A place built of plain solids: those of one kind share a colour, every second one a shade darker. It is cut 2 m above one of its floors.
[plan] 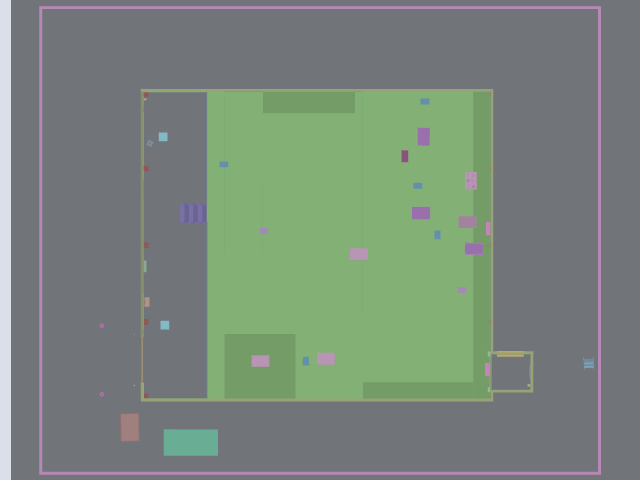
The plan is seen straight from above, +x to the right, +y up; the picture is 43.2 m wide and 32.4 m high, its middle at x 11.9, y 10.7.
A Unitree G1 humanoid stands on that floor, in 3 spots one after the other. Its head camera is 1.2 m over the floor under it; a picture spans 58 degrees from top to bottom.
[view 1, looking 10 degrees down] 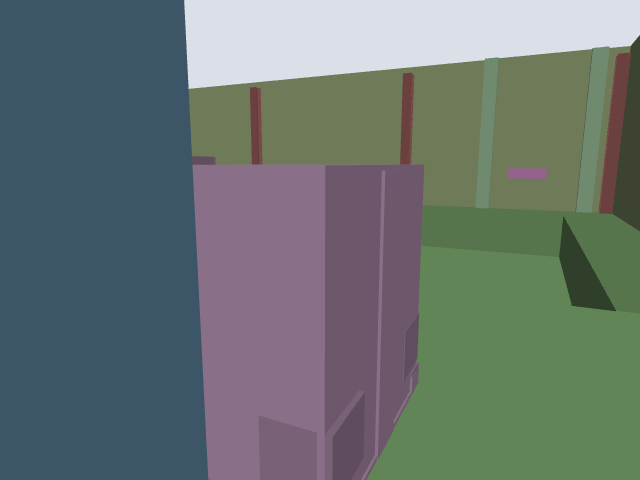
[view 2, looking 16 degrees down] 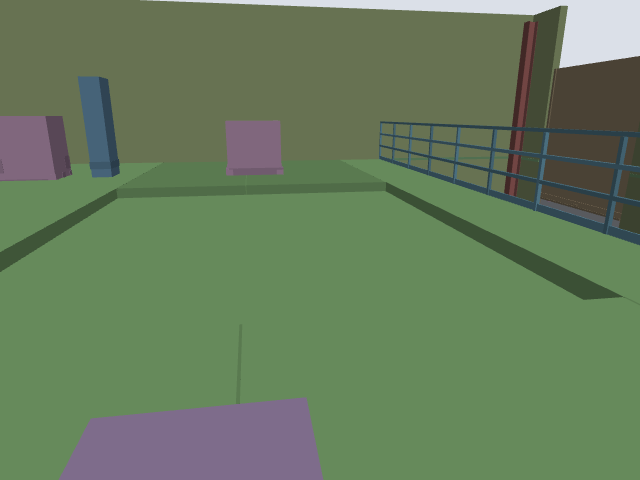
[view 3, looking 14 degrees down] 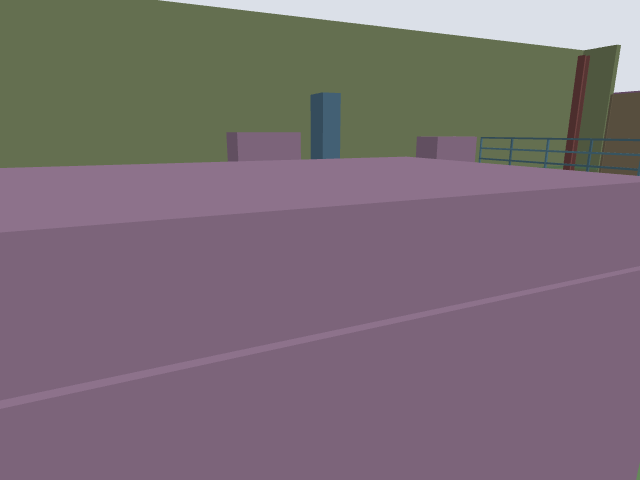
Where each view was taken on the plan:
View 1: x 10.65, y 1.80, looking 26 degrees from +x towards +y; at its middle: pallet_load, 1.19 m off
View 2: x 7.95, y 12.20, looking -99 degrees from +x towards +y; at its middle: raised_floor_bank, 4.97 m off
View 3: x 14.80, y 10.55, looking -115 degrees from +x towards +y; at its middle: pallet_load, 0.48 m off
